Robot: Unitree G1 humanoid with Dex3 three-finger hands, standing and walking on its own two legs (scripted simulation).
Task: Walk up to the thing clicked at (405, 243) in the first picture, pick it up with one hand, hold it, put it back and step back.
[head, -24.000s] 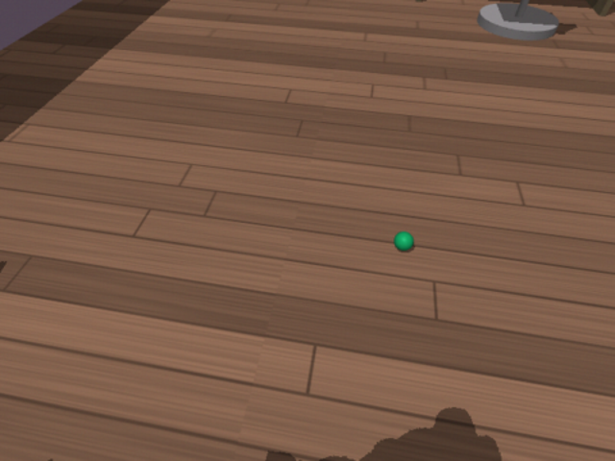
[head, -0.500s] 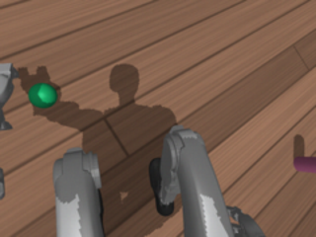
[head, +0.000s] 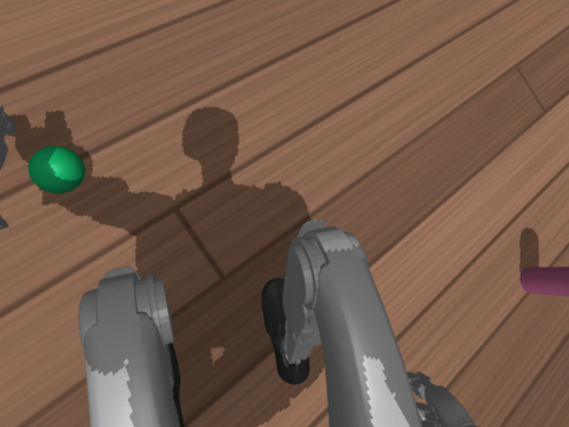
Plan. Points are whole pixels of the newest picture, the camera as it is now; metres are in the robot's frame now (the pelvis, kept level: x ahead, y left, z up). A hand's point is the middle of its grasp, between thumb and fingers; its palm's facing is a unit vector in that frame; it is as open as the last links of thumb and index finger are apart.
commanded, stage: rise first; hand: left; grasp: from above
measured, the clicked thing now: (57, 169) +0.51 +0.24 -0.30
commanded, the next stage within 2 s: approach in 1.44 s
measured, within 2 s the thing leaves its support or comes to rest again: neither
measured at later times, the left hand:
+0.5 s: hand out of the picture +0.46 +0.29 -0.19, palm faces -0.45 -0.04 -0.89, open 13.7 cm
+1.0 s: hand out of the picture +0.46 +0.29 -0.18, palm faces -0.46 -0.04 -0.89, open 13.0 cm
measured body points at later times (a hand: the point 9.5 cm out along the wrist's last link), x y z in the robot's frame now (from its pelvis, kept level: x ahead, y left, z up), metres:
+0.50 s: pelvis +0.00 +0.00 -0.01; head +0.25 +0.08 +0.36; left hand +0.48 +0.29 -0.14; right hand +0.03 -0.28 -0.09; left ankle +0.06 +0.11 -0.31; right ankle +0.12 -0.13 -0.31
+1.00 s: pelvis -0.01 +0.00 +0.00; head +0.24 +0.07 +0.37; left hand +0.48 +0.29 -0.13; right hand +0.03 -0.28 -0.09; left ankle +0.06 +0.11 -0.31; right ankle +0.12 -0.13 -0.31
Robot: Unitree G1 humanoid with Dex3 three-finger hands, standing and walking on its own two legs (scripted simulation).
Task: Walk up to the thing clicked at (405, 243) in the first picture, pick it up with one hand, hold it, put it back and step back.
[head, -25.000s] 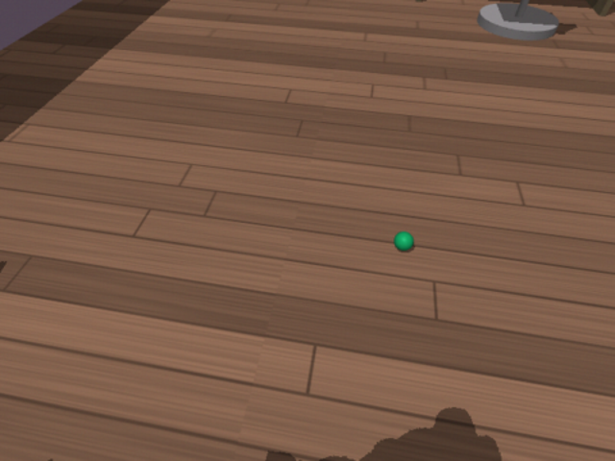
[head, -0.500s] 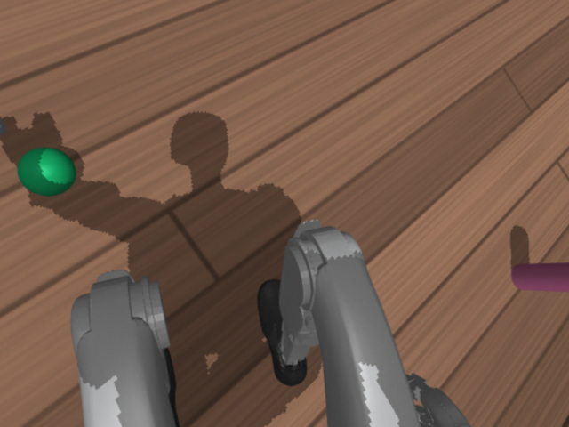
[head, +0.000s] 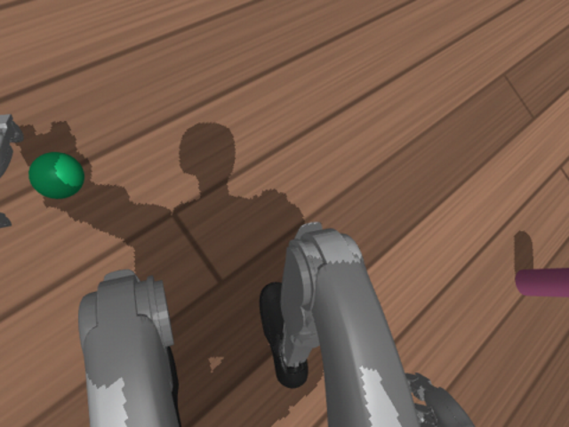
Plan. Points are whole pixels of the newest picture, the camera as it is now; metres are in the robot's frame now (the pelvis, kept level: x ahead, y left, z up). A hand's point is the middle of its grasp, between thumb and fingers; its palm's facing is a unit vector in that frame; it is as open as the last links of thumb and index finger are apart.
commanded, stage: rise first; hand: left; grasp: from above
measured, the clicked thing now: (57, 175) +0.51 +0.24 -0.30
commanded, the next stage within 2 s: approach in 0.44 s
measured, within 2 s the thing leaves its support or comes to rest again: neither
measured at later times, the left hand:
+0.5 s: hand out of the picture +0.47 +0.29 -0.17, palm faces -0.45 -0.04 -0.89, open 12.7 cm
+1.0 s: hand (53, 135) +0.53 +0.21 -0.17, palm faces -0.35 -0.01 -0.94, open 13.3 cm
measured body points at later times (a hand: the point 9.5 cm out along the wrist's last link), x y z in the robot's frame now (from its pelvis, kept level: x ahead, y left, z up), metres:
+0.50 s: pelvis +0.00 +0.00 +0.00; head +0.25 +0.07 +0.37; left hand +0.49 +0.29 -0.12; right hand +0.03 -0.27 -0.09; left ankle +0.07 +0.11 -0.31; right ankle +0.13 -0.13 -0.31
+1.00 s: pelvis +0.00 +0.00 -0.01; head +0.26 +0.06 +0.36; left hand +0.54 +0.21 -0.12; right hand +0.01 -0.28 -0.09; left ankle +0.07 +0.11 -0.31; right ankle +0.13 -0.13 -0.31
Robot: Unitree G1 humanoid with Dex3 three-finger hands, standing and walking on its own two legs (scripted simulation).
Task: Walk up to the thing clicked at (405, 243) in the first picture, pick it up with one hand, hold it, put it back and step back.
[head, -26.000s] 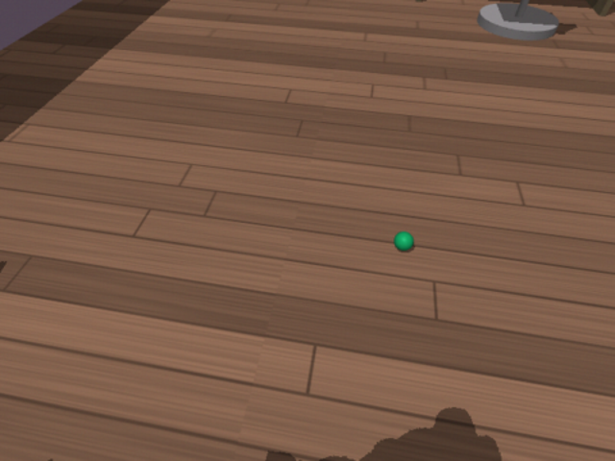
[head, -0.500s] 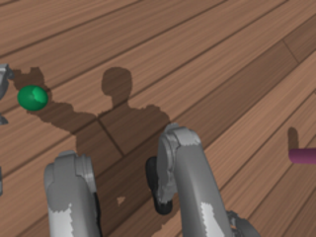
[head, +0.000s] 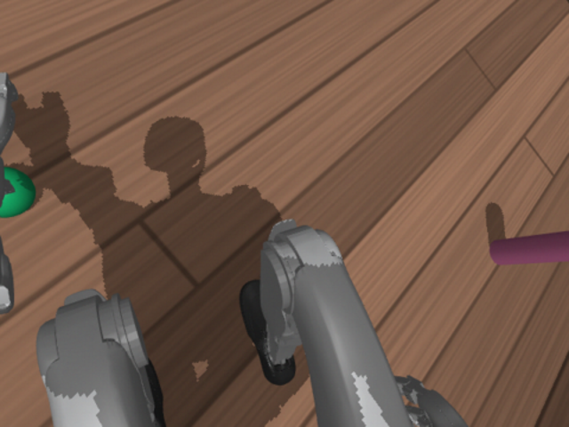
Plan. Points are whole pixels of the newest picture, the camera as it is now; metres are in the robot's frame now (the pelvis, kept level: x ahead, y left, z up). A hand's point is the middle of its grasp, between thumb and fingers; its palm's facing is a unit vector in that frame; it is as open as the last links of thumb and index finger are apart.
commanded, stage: approach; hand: left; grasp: from above
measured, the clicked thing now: (4, 192) +0.51 +0.25 -0.29
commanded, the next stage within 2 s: close in in 0.30 s
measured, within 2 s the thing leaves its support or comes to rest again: neither
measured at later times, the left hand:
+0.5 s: hand out of the picture +0.48 +0.25 -0.16, palm faces -0.40 -0.05 -0.91, open 14.1 cm
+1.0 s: hand out of the picture +0.49 +0.25 -0.24, palm faces -0.48 -0.08 -0.87, open 14.3 cm
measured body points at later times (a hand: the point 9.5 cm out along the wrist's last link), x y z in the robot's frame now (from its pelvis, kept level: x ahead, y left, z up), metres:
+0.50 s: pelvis +0.00 +0.00 +0.01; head +0.24 +0.09 +0.38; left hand +0.50 +0.26 -0.11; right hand +0.05 -0.29 -0.07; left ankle +0.07 +0.12 -0.30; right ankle +0.12 -0.13 -0.30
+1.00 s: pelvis +0.00 +0.00 -0.02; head +0.28 +0.07 +0.32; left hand +0.51 +0.25 -0.19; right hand -0.02 -0.26 -0.08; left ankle +0.07 +0.12 -0.30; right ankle +0.12 -0.13 -0.30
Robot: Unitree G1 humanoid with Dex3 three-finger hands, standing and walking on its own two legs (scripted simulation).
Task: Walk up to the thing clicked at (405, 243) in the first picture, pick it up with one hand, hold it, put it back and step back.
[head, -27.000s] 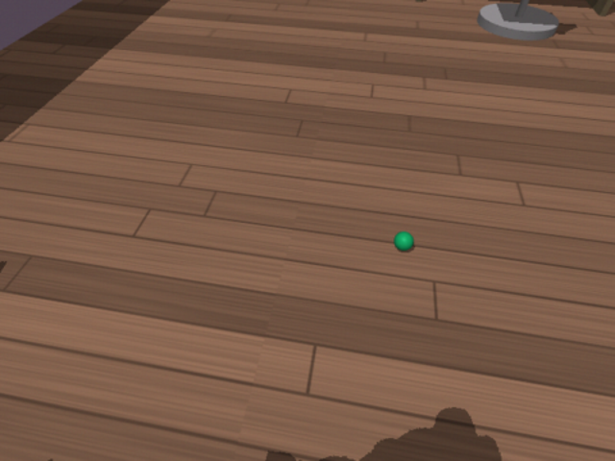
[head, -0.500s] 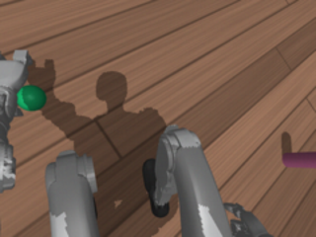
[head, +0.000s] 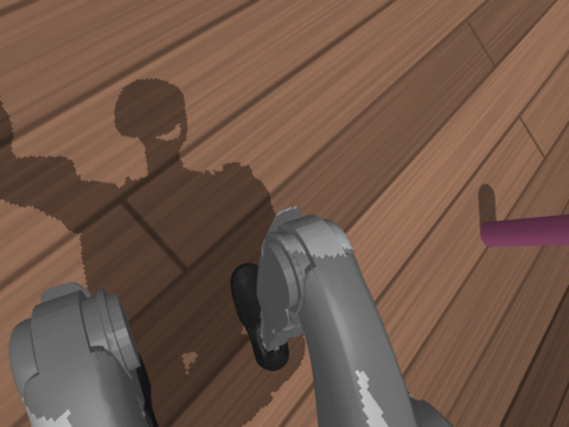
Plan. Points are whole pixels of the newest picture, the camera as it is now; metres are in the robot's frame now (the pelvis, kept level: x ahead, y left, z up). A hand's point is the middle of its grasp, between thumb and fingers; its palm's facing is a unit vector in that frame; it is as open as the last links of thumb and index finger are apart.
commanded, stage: rest palm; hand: left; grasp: from above
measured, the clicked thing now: out of the picture +0.50 +0.26 -0.27
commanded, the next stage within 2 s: close in 0.78 s
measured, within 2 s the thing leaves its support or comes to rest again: neither
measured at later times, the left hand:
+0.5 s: hand out of the picture +0.48 +0.26 -0.24, palm faces -0.46 -0.11 -0.88, open 14.0 cm
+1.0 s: hand out of the picture +0.48 +0.25 -0.25, palm faces -0.46 -0.10 -0.88, open 13.7 cm
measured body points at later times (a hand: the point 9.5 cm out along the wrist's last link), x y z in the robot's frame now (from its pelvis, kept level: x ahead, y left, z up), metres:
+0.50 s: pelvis +0.00 +0.01 -0.01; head +0.28 +0.10 +0.33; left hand +0.50 +0.27 -0.19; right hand +0.00 -0.26 -0.05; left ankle +0.06 +0.12 -0.28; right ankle +0.13 -0.12 -0.28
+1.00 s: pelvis -0.01 +0.00 +0.00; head +0.29 +0.09 +0.32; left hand +0.50 +0.26 -0.20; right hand -0.01 -0.25 -0.05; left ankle +0.06 +0.12 -0.28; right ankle +0.13 -0.12 -0.28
